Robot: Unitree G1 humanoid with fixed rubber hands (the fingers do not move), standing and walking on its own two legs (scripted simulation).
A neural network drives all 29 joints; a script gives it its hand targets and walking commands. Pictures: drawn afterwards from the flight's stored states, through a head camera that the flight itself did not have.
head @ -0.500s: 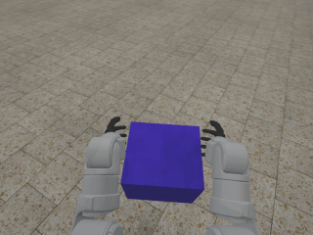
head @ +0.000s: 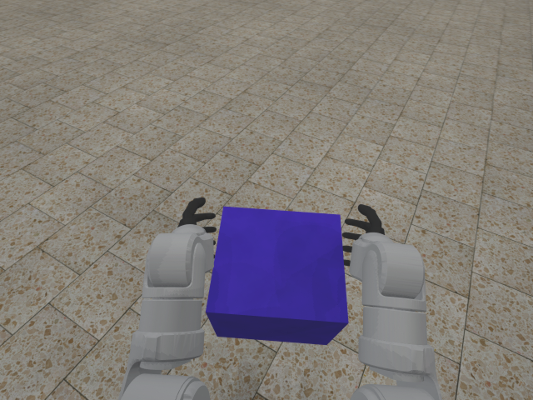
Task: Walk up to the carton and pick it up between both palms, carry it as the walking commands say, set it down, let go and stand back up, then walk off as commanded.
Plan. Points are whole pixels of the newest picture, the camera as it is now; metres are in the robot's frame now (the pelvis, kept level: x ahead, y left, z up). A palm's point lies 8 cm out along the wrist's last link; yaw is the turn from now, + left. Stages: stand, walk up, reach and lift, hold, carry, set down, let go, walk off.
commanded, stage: carry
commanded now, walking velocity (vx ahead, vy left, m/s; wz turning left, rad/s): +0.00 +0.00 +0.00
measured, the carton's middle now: (276, 277) +0.30 +0.00 +0.00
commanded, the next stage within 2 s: hold in 1.24 s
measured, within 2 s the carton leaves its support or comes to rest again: neither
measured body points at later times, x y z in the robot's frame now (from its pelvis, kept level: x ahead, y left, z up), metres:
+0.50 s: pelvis -0.01 +0.00 +0.00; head -0.03 -0.01 +0.45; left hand +0.30 +0.13 +0.09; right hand +0.30 -0.14 +0.09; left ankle +0.01 +0.10 -0.74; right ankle +0.02 -0.10 -0.74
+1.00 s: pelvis -0.01 -0.01 +0.00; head -0.03 -0.01 +0.45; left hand +0.30 +0.13 +0.09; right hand +0.30 -0.14 +0.09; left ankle +0.01 +0.10 -0.74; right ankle +0.02 -0.10 -0.74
